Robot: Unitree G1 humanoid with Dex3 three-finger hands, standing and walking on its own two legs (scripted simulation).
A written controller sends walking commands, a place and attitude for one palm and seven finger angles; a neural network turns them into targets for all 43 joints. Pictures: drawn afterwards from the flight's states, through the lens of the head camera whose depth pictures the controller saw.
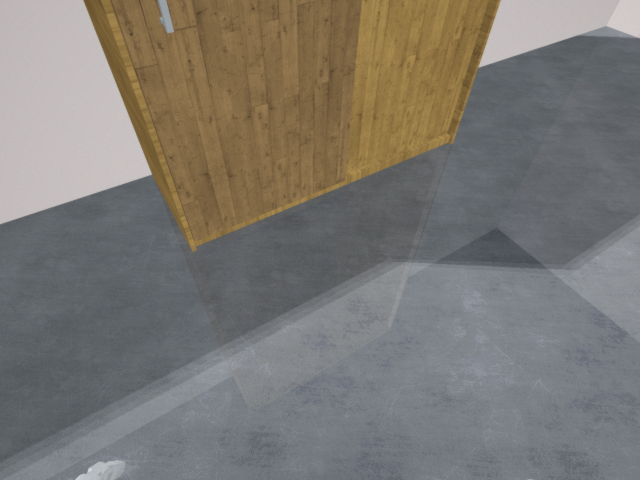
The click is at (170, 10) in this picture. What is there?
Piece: wardrobe's sliding door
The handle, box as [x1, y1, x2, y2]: [158, 0, 173, 32]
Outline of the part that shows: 158,0 162,15 160,17 160,21 167,32 173,31 166,1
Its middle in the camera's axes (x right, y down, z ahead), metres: -0.39 -0.59 +0.90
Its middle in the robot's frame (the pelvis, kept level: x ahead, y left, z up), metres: +1.07 +0.45 +0.17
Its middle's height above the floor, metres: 0.94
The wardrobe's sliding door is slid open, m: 0.00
